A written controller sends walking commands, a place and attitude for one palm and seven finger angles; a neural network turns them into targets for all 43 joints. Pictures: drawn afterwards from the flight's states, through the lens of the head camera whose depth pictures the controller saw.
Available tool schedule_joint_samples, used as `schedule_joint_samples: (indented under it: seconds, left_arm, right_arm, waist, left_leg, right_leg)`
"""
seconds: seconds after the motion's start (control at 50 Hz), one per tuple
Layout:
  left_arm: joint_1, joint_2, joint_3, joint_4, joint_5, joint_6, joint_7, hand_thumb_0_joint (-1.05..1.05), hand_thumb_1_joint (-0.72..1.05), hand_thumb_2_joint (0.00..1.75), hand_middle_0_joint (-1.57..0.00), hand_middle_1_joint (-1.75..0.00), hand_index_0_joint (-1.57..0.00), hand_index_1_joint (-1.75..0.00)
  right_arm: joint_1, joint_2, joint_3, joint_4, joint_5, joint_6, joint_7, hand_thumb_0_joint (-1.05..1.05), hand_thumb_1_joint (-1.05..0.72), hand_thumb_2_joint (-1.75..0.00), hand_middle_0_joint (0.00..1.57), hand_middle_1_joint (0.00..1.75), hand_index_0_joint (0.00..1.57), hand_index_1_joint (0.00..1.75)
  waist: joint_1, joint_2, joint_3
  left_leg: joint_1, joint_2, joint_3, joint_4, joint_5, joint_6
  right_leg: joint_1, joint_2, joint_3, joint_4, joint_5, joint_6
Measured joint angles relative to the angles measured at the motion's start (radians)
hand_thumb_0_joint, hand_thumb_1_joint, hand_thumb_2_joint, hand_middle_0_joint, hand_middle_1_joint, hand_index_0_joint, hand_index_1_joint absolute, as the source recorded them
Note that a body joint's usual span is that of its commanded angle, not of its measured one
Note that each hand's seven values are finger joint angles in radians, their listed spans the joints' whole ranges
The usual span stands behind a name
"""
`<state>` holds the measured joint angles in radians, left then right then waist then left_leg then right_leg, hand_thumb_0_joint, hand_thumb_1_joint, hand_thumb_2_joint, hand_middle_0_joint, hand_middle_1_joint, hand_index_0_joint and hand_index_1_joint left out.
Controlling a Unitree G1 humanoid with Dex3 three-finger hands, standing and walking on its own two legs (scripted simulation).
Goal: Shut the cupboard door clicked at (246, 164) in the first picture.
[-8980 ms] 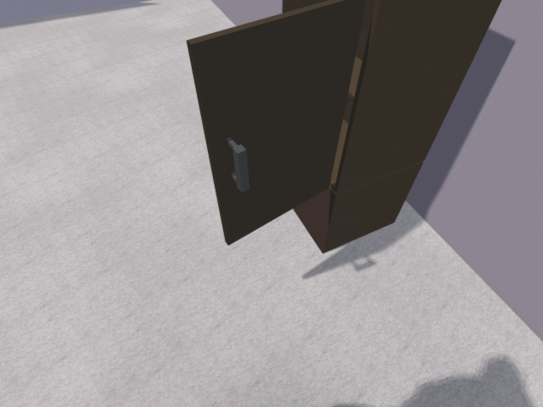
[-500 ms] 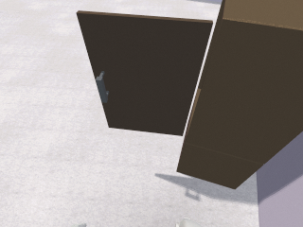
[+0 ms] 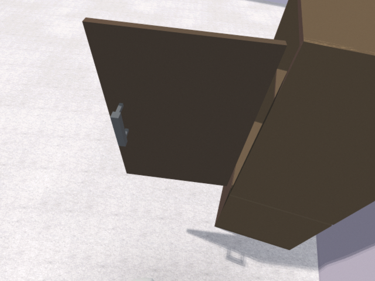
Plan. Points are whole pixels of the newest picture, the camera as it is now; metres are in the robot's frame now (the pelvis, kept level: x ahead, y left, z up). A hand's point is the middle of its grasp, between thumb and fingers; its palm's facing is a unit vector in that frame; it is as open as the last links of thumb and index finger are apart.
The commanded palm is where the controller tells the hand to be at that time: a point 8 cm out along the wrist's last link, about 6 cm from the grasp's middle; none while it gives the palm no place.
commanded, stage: come to a stop and stand still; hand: left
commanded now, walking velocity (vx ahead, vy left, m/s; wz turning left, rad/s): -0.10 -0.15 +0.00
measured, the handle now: (121, 125) +0.50 +0.22 -0.01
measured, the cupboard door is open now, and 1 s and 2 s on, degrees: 100 100 100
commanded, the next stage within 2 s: look again from close up in 0.76 s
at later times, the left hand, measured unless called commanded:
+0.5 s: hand out of the picture -0.01 +0.14 -0.17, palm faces +0.03 -0.98 -0.18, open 7.3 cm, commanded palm none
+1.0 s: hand out of the picture -0.04 +0.13 -0.17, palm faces -0.02 -0.98 -0.19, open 7.4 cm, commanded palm none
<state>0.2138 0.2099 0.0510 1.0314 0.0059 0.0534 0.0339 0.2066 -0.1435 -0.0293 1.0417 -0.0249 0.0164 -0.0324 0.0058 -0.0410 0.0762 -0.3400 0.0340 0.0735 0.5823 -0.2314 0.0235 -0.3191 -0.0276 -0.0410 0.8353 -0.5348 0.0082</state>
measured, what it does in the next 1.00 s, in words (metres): steps on the spot: right foot, then left foot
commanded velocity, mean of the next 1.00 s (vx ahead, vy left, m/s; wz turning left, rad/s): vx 0.00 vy -0.01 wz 0.00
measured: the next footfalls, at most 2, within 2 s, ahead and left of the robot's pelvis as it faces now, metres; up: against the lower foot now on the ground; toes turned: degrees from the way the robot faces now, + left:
right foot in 0.24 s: -0.03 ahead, -0.14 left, +0.00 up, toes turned -3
left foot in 0.44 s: +0.01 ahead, +0.09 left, +0.00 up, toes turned +2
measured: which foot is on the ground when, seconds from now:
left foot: down 0.00-0.24, up 0.26-0.42, down 0.44-1.00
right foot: up 0.00-0.22, down 0.24-1.00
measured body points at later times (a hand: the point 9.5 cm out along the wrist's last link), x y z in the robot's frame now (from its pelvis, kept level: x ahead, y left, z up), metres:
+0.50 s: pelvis -0.04 -0.04 +0.00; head -0.02 -0.03 +0.45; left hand -0.01 +0.19 -0.16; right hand -0.01 -0.28 -0.15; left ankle -0.03 +0.08 -0.73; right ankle -0.07 -0.14 -0.73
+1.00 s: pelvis -0.05 -0.03 +0.01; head -0.03 -0.04 +0.46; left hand -0.04 +0.19 -0.15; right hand -0.05 -0.25 -0.15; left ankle -0.03 +0.08 -0.73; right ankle -0.07 -0.14 -0.73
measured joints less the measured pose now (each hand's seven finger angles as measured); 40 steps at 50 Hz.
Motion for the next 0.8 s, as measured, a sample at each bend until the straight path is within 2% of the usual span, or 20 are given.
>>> schedule_joint_samples:
  seconds: [0.06,0.12,0.18,0.24,0.3,0.36,0.42,0.44,0.46,0.54,0.8]
  left_arm:
    - [-0.014,0.0,0.005,-0.01,0.001,0.008,-0.004,0.01,0.92,0.9,-0.2,-0.3,-0.19,-0.29]
    - [-0.017,-0.001,0.006,-0.024,0.003,0.008,-0.01,0.01,0.92,0.9,-0.19,-0.3,-0.19,-0.29]
    - [-0.014,-0.006,0.003,-0.036,0.005,0.006,-0.015,0.01,0.92,0.9,-0.19,-0.3,-0.19,-0.29]
    - [0.009,-0.003,0.0,-0.048,0.012,-0.011,-0.019,0.01,0.91,0.9,-0.2,-0.3,-0.19,-0.29]
    - [0.021,-0.019,-0.014,-0.032,0.021,-0.017,-0.017,0.01,0.91,0.9,-0.19,-0.3,-0.19,-0.29]
    - [0.036,-0.036,-0.024,-0.019,0.02,-0.026,-0.017,0.01,0.91,0.9,-0.2,-0.3,-0.19,-0.3]
    - [0.038,-0.045,-0.031,-0.005,0.016,-0.037,-0.014,0.01,0.91,0.9,-0.2,-0.3,-0.2,-0.3]
    - [0.037,-0.045,-0.031,0.001,0.013,-0.04,-0.012,0.01,0.92,0.9,-0.2,-0.3,-0.2,-0.3]
    - [0.032,-0.042,-0.031,0.009,0.009,-0.042,-0.011,0.01,0.93,0.9,-0.2,-0.3,-0.2,-0.3]
    - [0.011,-0.029,-0.03,0.032,0.0,-0.038,-0.01,0.01,0.93,0.9,-0.2,-0.3,-0.2,-0.3]
    - [0.03,-0.045,-0.043,0.087,-0.002,-0.044,-0.017,0.01,0.92,0.9,-0.2,-0.3,-0.2,-0.3]
  right_arm:
    - [-0.036,-0.008,0.001,-0.024,-0.004,0.001,-0.006,0.01,-0.93,-0.9,0.2,0.3,0.2,0.3]
    - [-0.066,-0.018,-0.002,-0.04,-0.005,0.002,-0.005,0.01,-0.92,-0.9,0.2,0.3,0.2,0.3]
    - [-0.081,-0.031,-0.009,-0.05,-0.004,0.003,0.0,0.01,-0.92,-0.9,0.2,0.3,0.2,0.3]
    - [-0.072,-0.039,-0.016,-0.054,0.005,0.012,0.007,0.01,-0.91,-0.9,0.2,0.3,0.2,0.3]
    - [-0.056,-0.053,-0.026,-0.04,0.011,0.034,0.018,0.01,-0.91,-0.9,0.2,0.3,0.2,0.3]
    - [-0.033,-0.057,-0.027,-0.018,0.011,0.041,0.022,0.01,-0.91,-0.9,0.2,0.3,0.2,0.3]
    - [-0.013,-0.051,-0.02,0.001,0.014,0.031,0.02,0.01,-0.91,-0.9,0.2,0.3,0.2,0.3]
    - [-0.005,-0.049,-0.017,0.009,0.015,0.023,0.019,0.01,-0.91,-0.9,0.2,0.3,0.2,0.3]
    - [0.0,-0.044,-0.014,0.02,0.014,0.014,0.016,0.01,-0.91,-0.9,0.2,0.3,0.2,0.3]
    - [0.013,-0.011,0.008,0.061,0.01,0.0,0.008,0.01,-0.91,-0.9,0.2,0.3,0.2,0.3]
    - [0.051,0.009,0.027,0.109,0.009,-0.007,0.008,0.01,-0.92,-0.9,0.2,0.3,0.2,0.3]
  waist:
    - [0.0,0.016,0.014]
    - [0.001,0.031,0.017]
    - [-0.002,0.049,0.011]
    - [-0.001,0.044,-0.014]
    - [-0.01,0.059,-0.022]
    - [-0.012,0.051,-0.036]
    - [-0.015,0.039,-0.038]
    - [-0.017,0.04,-0.039]
    - [-0.02,0.037,-0.037]
    - [-0.006,0.003,-0.018]
    - [-0.011,0.027,-0.028]
  left_leg:
    - [-0.011,0.007,-0.005,-0.029,0.031,0.002]
    - [-0.022,0.018,-0.002,-0.057,0.059,-0.003]
    - [-0.036,0.031,-0.002,-0.066,0.078,-0.016]
    - [-0.063,0.031,0.003,-0.032,0.072,-0.034]
    - [-0.083,0.015,-0.043,0.078,-0.12,-0.04]
    - [-0.066,-0.004,-0.051,0.166,-0.164,-0.042]
    - [0.019,-0.01,-0.043,0.072,-0.116,-0.049]
    - [0.059,-0.009,-0.046,0.006,-0.056,-0.047]
    - [0.082,-0.009,-0.052,-0.04,-0.049,-0.035]
    - [0.106,-0.014,-0.047,-0.075,-0.027,-0.029]
    - [0.152,-0.016,-0.04,-0.182,0.038,-0.033]
  right_leg:
    - [-0.042,0.026,0.017,0.118,-0.024,0.0]
    - [-0.042,0.032,0.019,0.109,-0.012,0.006]
    - [0.01,0.026,0.008,-0.023,0.026,0.001]
    - [0.108,0.01,0.015,-0.271,0.164,-0.015]
    - [0.121,0.02,0.0,-0.278,0.175,-0.027]
    - [0.14,0.02,-0.006,-0.312,0.191,-0.033]
    - [0.14,0.028,-0.01,-0.316,0.198,-0.035]
    - [0.135,0.035,-0.014,-0.306,0.193,-0.034]
    - [0.129,0.038,-0.019,-0.294,0.186,-0.033]
    - [0.158,0.034,-0.014,-0.339,0.225,-0.031]
    - [0.194,0.035,-0.008,-0.431,0.272,-0.034]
